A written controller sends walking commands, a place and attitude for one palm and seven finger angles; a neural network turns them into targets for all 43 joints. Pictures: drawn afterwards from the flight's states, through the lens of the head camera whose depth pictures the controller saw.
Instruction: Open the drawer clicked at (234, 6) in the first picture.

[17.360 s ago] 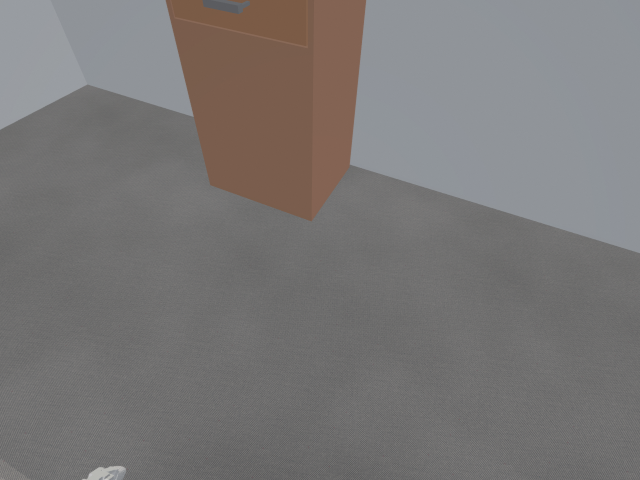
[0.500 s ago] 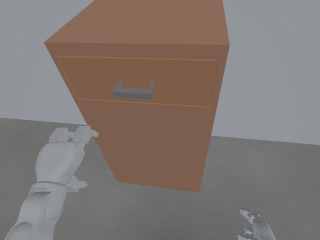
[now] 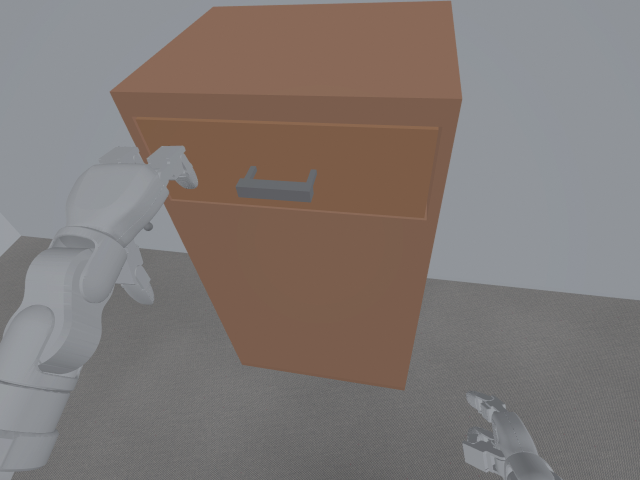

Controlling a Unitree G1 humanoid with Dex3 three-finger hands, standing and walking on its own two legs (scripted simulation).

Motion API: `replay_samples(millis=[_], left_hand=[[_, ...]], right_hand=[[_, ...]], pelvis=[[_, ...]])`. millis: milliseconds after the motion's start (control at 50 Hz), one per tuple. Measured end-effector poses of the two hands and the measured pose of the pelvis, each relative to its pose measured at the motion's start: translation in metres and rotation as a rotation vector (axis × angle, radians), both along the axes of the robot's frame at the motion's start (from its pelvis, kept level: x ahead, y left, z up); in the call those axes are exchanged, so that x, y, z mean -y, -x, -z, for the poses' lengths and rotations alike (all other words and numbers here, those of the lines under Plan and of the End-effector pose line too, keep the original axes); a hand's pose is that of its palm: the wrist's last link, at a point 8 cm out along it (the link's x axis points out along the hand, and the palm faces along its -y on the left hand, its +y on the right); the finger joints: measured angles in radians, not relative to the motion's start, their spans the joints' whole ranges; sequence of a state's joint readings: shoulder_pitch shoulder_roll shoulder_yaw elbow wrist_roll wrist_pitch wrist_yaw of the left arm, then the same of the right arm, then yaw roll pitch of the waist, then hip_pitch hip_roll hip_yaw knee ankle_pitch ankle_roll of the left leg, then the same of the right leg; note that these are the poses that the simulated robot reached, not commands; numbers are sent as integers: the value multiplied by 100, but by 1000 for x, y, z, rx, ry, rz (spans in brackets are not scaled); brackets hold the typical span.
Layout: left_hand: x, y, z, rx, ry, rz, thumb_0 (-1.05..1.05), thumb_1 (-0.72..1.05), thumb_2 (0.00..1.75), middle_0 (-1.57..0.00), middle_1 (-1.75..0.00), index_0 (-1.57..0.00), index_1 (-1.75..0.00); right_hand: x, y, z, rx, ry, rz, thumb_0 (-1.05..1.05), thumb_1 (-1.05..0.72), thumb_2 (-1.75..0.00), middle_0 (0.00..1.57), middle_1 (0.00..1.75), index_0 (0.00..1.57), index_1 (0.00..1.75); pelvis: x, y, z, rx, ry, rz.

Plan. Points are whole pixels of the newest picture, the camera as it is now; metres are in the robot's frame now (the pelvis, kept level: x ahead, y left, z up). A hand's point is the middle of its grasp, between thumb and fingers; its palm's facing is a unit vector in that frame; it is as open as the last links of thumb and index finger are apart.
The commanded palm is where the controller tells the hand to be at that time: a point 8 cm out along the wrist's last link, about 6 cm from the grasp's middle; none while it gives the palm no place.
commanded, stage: raise the hand with hooked fingers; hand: left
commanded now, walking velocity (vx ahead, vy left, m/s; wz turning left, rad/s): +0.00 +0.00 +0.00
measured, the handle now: (278, 181) +0.55 +0.16 +0.07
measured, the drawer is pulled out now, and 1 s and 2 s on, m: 0.00 0.00 0.00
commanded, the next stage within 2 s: move the hooked fingers above the handle in 0.38 s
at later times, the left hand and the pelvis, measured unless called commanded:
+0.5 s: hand (133, 239) +0.30 +0.25 +0.19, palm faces +0.15 -0.05 -0.99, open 13.8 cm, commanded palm +0.27 +0.24 +0.24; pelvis -0.02 +0.00 +0.00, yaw +0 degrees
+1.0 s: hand (195, 217) +0.37 +0.21 +0.16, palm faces +0.04 -0.05 -1.00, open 13.8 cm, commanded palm +0.34 +0.22 +0.22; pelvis -0.01 +0.00 +0.00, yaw +0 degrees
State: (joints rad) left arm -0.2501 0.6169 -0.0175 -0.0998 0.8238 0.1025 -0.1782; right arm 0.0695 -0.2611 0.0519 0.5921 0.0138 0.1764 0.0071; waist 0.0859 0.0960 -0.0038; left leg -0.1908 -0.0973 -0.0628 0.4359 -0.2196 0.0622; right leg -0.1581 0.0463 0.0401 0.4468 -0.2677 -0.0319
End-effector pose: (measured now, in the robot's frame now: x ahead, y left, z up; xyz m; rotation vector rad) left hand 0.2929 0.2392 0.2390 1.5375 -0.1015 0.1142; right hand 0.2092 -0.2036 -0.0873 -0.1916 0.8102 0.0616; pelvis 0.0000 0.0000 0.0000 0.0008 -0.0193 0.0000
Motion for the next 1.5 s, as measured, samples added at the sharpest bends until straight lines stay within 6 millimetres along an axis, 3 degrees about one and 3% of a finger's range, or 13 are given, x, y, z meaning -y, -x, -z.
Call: replay_samples(millis=[100, 300, 460, 560, 660, 780, 920, 1120, 1300, 1500], left_hand=[[-3, -3, -9, -18, 6, -3, 0, -48, 30, -31, -120, -31, -120], [5, 17, 12, -47, 18, 96, 0, -49, 30, -32, -120, -32, -121], [-10, 20, 3, 22, 20, 26, 0, -49, 30, -32, -120, -32, -121], [-8, 17, 8, -22, 21, 10, 0, -49, 30, -32, -120, -31, -121], [4, 6, 20, -71, 14, 65, 0, -49, 30, -32, -120, -32, -121], [15, -14, 21, -49, 11, 106, 0, -49, 30, -32, -120, -32, -121], [13, -46, 25, -72, 6, 58, 0, -49, 30, -32, -120, -32, -121], [35, -73, 38, -95, 19, 128, 0, -49, 30, -32, -120, -32, -121], [32, -99, 42, -99, 15, 69, 0, -49, 30, -32, -120, -32, -121], [58, -121, 51, -124, 10, 118, 0, -49, 30, -32, -120, -32, -121]], right_hand=[[5, 17, 5, -27, -8, 14, 1, -90, -90, 20, 30, 20, 30], [20, 46, 12, -71, 37, 38, 1, -90, -90, 20, 30, 20, 30], [16, 47, 12, -71, 27, 38, 1, -90, -90, 20, 30, 19, 29], [7, 40, 9, -38, 10, 27, 1, -90, -90, 20, 30, 20, 29], [0, 35, 5, -18, 9, 20, 1, -90, -90, 20, 30, 20, 30], [1, 39, 8, -43, 13, 32, 1, -90, -90, 20, 30, 20, 30], [12, 54, 18, -121, 22, 74, 1, -90, -90, 20, 30, 20, 30], [30, 68, 29, -201, 42, 138, 1, -90, -90, 20, 30, 20, 30], [37, 63, 31, -225, 44, 166, 1, -90, -90, 20, 30, 20, 29], [39, 51, 33, -223, 43, 173, 1, -90, -90, 20, 30, 20, 29]], pelvis=[[0, 5, 0, -4, -1, 5], [-1, 14, 1, -2, 1, 7], [-3, 21, 1, 1, 2, 1], [-4, 22, 1, 1, 2, -4], [-4, 22, 2, -3, 3, -8], [-5, 20, 1, -17, 4, -6], [-4, 13, 1, -45, 2, -1], [-4, -1, 2, -76, 0, 9], [0, -12, 4, -103, -2, 9], [3, -19, 7, -125, -3, 3]])
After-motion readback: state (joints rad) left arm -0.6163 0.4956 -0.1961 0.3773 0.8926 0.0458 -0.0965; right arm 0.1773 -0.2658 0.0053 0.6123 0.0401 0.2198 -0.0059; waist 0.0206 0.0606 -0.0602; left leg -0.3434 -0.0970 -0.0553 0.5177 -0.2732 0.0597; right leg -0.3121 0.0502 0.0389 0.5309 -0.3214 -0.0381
